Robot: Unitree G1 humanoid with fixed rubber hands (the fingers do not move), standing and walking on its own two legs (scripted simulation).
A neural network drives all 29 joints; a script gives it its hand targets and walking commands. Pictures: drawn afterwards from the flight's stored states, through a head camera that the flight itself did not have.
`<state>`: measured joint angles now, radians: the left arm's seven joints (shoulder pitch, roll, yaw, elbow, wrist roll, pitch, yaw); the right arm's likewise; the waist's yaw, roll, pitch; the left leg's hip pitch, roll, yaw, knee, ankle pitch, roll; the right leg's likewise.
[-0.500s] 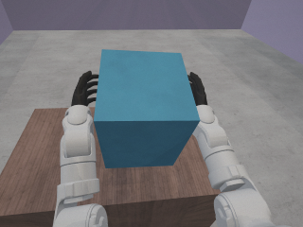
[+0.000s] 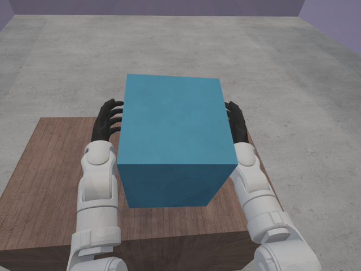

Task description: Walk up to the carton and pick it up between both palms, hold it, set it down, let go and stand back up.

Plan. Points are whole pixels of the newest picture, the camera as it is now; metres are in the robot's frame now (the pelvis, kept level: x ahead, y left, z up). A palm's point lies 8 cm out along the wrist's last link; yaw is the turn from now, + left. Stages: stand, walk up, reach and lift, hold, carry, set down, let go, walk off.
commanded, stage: set down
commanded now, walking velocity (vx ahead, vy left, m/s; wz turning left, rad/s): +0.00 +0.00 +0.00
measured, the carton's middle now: (171, 147) +0.37 +0.01 +0.08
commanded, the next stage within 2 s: none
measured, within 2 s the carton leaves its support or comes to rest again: neither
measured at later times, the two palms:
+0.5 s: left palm (110, 147) +0.36 +0.14 +0.09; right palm (236, 146) +0.37 -0.15 +0.09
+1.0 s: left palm (115, 156) +0.38 +0.14 +0.05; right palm (232, 153) +0.38 -0.15 +0.05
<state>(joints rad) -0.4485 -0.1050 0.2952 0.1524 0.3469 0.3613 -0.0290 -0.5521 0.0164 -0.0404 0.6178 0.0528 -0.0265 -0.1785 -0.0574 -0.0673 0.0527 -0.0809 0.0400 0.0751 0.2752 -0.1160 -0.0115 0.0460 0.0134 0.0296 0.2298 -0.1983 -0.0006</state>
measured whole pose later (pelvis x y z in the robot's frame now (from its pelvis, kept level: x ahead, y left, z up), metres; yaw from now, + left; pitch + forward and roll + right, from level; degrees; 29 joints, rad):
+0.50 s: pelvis +0.00 +0.00 +0.00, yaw +0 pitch -3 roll +0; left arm -0.48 -0.12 0.30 0.39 0.34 0.21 0.02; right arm -0.55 0.02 -0.15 0.76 -0.05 -0.13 -0.14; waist -0.02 -0.06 0.06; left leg -0.11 0.04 0.08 0.28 -0.12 -0.01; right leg 0.01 0.01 0.03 0.25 -0.21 0.00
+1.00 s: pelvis +0.01 +0.00 +0.00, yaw +0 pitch +3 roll +0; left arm -0.50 -0.12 0.33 0.61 0.34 0.00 0.05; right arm -0.55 0.04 -0.26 0.88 -0.15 -0.28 -0.12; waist 0.00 -0.04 0.03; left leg -0.21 0.04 0.08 0.28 -0.12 -0.01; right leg -0.09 0.01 0.03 0.25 -0.21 0.00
